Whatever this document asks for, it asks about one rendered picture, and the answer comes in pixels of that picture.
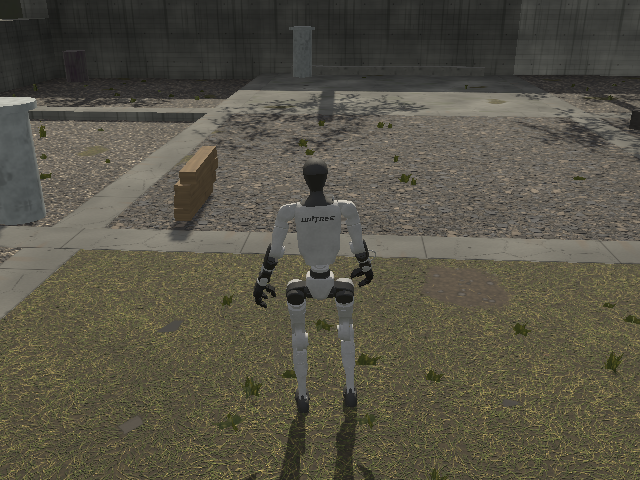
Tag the right robot upper arm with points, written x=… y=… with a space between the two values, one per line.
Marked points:
x=349 y=211

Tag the robot right hand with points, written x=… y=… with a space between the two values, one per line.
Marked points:
x=358 y=272

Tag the left robot upper arm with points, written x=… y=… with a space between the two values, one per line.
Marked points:
x=285 y=214

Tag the humanoid robot head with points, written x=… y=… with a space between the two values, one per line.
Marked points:
x=315 y=174

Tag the robot left hand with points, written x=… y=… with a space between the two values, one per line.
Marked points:
x=258 y=293

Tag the robot left forearm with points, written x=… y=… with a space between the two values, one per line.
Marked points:
x=267 y=268

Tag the robot right forearm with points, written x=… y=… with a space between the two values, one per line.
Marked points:
x=363 y=259

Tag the robot torso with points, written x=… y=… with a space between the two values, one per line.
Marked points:
x=318 y=234

